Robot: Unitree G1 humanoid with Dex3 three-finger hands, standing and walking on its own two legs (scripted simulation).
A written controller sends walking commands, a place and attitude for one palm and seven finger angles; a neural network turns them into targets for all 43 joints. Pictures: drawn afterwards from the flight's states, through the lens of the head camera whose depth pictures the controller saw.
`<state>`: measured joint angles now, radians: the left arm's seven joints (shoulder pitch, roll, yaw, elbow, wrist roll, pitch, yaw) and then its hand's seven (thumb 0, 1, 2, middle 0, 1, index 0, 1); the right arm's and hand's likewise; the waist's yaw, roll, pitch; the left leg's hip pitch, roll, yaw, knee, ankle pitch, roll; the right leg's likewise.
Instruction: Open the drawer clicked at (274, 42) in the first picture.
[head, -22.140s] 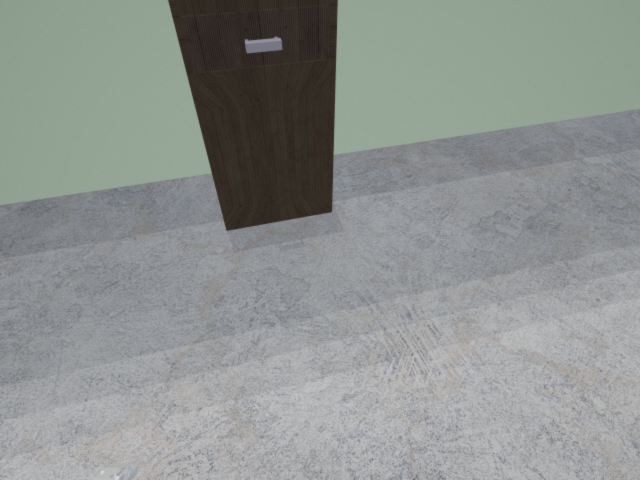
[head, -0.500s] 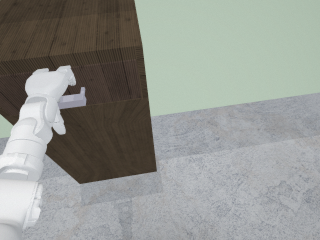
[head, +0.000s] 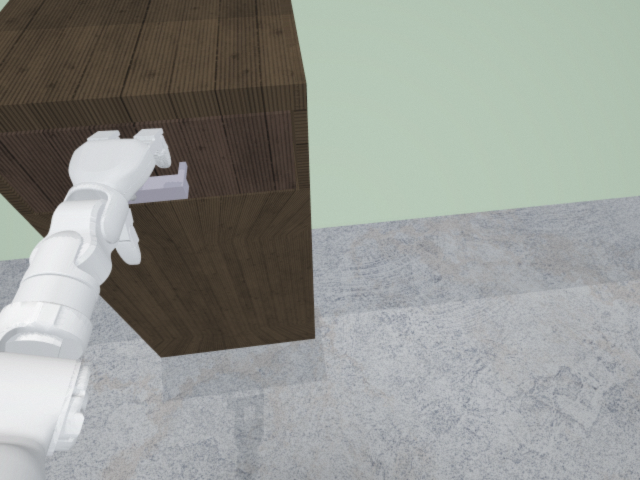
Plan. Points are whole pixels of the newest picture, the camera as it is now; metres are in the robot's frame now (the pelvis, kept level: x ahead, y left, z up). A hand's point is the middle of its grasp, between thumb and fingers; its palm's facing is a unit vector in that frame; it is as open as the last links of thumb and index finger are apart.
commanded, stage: re-aim the fingers above the handle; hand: left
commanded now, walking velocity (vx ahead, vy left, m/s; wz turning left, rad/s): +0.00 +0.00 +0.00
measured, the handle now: (151, 179) +0.53 +0.28 +0.04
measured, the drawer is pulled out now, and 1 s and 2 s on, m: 0.00 0.00 0.00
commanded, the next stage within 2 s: lower the fingers behind the handle in 1.12 s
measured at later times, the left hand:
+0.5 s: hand (139, 197) +0.45 +0.25 +0.09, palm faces -0.04 -0.02 -1.00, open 13.8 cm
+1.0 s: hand (142, 188) +0.46 +0.25 +0.10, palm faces +0.04 -0.03 -1.00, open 13.8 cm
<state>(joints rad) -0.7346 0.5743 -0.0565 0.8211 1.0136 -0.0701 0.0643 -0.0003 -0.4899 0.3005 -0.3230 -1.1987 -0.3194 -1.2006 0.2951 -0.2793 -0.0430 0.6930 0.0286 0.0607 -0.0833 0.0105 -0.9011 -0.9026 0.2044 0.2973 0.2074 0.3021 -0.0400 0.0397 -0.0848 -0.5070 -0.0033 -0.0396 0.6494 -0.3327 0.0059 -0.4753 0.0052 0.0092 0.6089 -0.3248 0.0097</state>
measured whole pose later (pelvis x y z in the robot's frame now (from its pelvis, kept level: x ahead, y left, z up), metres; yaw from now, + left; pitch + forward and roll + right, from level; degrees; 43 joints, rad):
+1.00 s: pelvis +0.00 +0.00 +0.00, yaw -1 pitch +11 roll -1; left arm -0.70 0.57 0.03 0.77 1.04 -0.14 0.13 0.00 -0.49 0.30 -0.33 -1.20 -0.32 -1.20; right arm 0.27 -0.27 -0.04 0.69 0.02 0.07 -0.08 0.01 -0.90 -0.90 0.20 0.30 0.21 0.30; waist -0.05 0.04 -0.08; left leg -0.52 0.00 -0.03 0.67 -0.34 0.00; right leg -0.50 0.01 0.02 0.63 -0.33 0.00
